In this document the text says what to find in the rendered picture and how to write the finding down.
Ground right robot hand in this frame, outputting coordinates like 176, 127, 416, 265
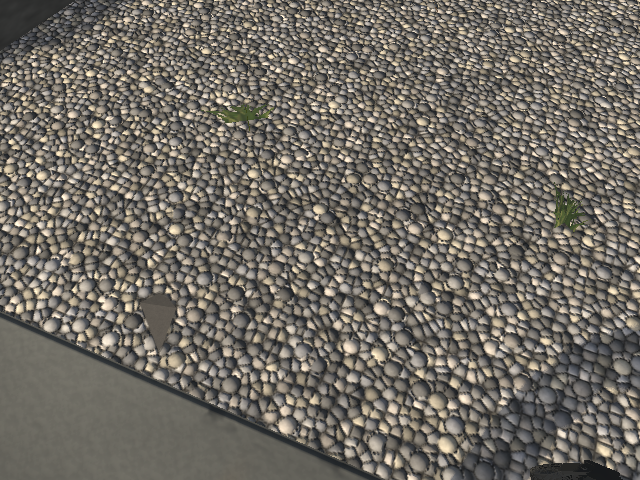
530, 460, 623, 480

